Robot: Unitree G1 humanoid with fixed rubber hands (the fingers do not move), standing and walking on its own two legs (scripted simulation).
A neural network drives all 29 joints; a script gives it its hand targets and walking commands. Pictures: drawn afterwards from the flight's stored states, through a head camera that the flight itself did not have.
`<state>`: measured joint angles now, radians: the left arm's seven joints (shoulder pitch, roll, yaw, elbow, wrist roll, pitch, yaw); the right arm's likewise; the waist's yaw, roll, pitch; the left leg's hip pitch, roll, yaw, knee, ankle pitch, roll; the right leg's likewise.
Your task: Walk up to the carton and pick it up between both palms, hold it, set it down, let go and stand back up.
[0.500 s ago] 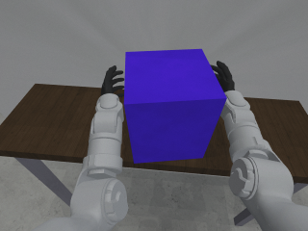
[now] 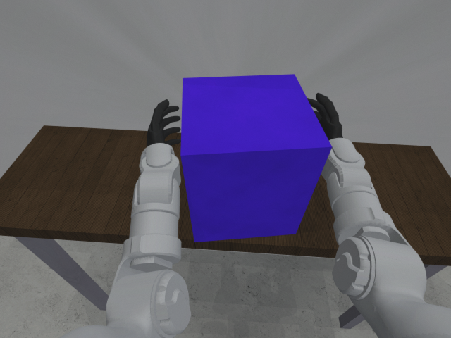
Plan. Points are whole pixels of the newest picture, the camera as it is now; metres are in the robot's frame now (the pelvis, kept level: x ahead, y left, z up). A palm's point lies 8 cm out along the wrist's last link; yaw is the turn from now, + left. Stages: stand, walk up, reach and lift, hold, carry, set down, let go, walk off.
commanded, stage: set down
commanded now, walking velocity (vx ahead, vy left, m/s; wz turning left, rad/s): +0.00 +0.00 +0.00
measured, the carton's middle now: (242, 160) +0.41 -0.02 +0.09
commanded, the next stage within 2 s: none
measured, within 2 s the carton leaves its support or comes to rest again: neither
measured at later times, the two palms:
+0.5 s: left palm (159, 147) +0.38 +0.13 +0.15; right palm (328, 138) +0.42 -0.17 +0.14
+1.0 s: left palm (162, 163) +0.39 +0.14 +0.10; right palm (326, 156) +0.42 -0.18 +0.10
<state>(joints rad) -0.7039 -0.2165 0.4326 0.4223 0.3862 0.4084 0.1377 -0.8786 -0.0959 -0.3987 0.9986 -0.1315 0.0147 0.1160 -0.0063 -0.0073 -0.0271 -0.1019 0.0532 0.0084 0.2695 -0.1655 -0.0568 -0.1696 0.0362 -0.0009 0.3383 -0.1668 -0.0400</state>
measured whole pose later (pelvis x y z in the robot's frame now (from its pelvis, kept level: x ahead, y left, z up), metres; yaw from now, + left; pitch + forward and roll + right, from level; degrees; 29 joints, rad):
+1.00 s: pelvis +0.00 +0.01 +0.00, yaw -4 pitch +5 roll +0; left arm -0.65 -0.13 0.26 0.51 0.19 0.35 0.25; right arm -0.85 -0.24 -0.14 1.06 0.07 0.02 0.10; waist 0.07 0.01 -0.02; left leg -0.21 0.07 0.07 0.32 -0.19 -0.05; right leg -0.27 0.05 0.03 0.33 -0.13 -0.04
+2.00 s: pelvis -0.01 +0.02 +0.00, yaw -3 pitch +10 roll +0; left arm -0.86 0.16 0.14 0.19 -0.16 0.79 0.27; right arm -1.11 -0.70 0.07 0.94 0.49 0.36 0.20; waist 0.10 0.04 -0.15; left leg -0.37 0.05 0.02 0.36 -0.18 -0.04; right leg -0.39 0.05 0.03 0.30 -0.09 -0.03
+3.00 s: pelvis -0.02 +0.00 +0.00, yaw -4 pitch -1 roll +0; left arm -0.13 0.04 0.13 -0.23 -0.03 0.70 0.23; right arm -0.30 -0.57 -0.01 0.42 0.44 0.25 0.20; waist -0.01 -0.03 -0.05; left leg -0.10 0.06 0.02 0.29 -0.17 -0.06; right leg -0.18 0.07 0.06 0.32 -0.12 -0.05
